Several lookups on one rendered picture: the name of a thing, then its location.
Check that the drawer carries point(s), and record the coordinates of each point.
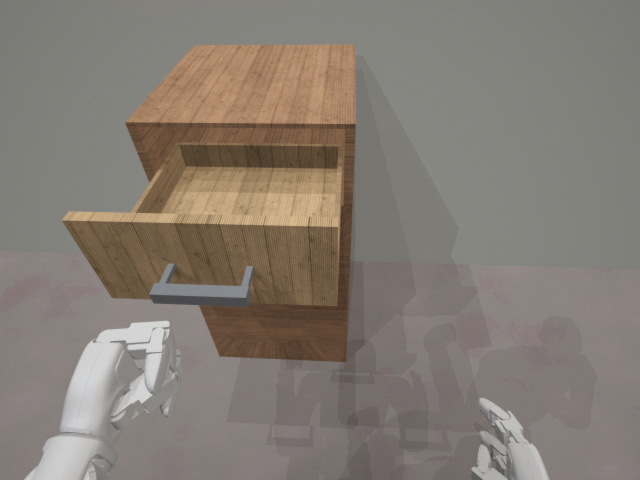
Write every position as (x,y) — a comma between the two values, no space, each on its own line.
(213,209)

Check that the cabinet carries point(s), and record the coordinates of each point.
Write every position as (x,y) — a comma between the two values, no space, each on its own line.
(281,94)

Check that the right robot hand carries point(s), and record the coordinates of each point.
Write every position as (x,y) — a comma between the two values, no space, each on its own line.
(518,461)

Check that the left robot hand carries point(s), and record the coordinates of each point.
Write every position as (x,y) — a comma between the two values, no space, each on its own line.
(94,402)

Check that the robot left forearm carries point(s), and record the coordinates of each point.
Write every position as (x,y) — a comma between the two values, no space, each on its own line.
(75,456)

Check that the handle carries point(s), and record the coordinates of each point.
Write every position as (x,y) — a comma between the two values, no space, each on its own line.
(191,294)

